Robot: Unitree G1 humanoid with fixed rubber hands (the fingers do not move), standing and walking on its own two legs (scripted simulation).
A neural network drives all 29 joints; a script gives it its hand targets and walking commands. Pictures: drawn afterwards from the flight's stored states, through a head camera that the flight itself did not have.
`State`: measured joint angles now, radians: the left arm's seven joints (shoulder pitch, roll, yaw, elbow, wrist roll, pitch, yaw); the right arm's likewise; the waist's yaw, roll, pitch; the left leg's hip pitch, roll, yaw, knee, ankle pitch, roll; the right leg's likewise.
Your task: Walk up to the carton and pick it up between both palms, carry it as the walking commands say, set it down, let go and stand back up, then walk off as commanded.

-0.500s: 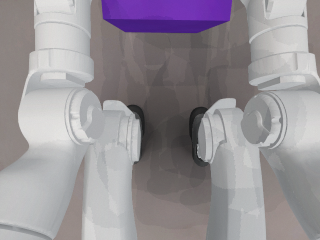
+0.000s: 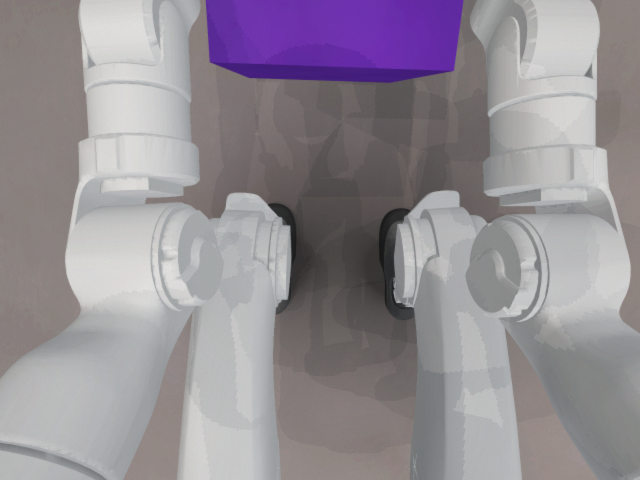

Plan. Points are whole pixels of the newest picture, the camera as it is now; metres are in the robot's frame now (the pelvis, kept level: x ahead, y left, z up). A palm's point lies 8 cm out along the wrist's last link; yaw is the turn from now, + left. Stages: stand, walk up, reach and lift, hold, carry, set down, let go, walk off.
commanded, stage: reach and lift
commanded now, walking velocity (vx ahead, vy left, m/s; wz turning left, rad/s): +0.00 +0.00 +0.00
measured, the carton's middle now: out of the picture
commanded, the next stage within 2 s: none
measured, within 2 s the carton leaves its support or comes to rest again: neither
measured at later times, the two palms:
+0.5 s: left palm out of the picture +0.54 +0.14 -0.06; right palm out of the picture +0.53 -0.13 -0.07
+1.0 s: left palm out of the picture +0.52 +0.14 +0.01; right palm out of the picture +0.51 -0.13 +0.00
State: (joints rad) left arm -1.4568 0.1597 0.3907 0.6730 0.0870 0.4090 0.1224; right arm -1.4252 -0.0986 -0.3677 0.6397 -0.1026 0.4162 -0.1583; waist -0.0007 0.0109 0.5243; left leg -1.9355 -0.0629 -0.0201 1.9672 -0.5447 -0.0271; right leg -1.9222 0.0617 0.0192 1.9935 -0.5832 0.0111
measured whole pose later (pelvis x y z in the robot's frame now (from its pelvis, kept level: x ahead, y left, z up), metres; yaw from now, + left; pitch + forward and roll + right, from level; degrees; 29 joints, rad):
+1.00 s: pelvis -0.02 +0.00 +0.10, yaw +0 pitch +21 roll +1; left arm -1.30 0.10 0.40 0.57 0.12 0.45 0.10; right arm -1.26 -0.03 -0.36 0.53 -0.11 0.47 -0.17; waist -0.01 -0.01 0.52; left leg -1.55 -0.07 -0.03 1.63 -0.45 -0.02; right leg -1.54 0.06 0.03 1.66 -0.49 0.01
